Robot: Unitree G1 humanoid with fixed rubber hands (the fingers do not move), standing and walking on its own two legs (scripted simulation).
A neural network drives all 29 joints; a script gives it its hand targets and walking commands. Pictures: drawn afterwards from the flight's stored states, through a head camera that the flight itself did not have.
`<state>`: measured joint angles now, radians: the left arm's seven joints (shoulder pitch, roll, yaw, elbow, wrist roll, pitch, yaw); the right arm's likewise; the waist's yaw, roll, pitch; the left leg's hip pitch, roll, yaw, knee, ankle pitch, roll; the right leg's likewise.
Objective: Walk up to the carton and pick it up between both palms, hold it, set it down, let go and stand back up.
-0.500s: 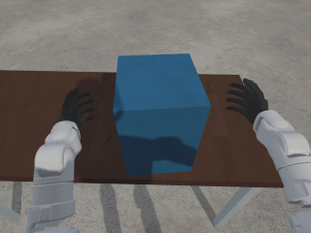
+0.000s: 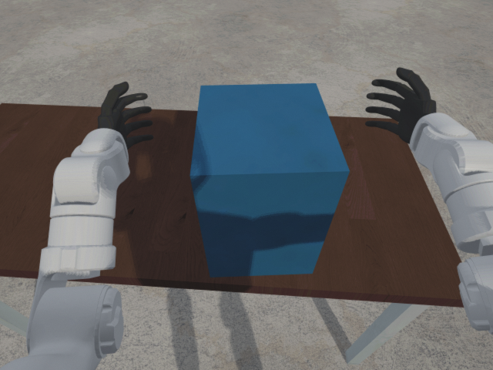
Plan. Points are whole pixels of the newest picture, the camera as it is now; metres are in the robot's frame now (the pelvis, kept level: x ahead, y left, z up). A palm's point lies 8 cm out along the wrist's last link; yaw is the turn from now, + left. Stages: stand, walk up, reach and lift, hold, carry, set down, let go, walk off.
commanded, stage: reach and lift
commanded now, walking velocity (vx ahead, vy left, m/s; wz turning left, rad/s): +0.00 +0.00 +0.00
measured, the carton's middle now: (260, 185) +0.44 +0.03 +0.05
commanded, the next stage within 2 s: none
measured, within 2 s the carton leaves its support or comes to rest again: neither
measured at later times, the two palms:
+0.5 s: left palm (129, 157) +0.40 +0.24 +0.15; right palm (386, 143) +0.45 -0.18 +0.15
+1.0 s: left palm (151, 187) +0.40 +0.22 +0.08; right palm (365, 173) +0.45 -0.16 +0.09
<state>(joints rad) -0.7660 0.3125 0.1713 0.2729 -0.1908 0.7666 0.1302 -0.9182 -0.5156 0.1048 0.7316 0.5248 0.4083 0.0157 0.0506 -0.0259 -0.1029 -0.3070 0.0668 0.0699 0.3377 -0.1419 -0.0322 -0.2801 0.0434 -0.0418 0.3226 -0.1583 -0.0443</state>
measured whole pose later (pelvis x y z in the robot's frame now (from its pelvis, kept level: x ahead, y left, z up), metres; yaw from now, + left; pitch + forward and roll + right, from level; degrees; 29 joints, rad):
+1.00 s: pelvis +0.00 +0.00 -0.01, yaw +1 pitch +12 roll -1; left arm -0.77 0.14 0.13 0.92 -0.07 0.04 0.13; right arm -0.87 -0.32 0.08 1.16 0.33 -0.07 0.00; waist 0.09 -0.02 -0.14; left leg -0.45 0.06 0.06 0.40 -0.16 -0.03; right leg -0.41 0.04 -0.05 0.37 -0.17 -0.04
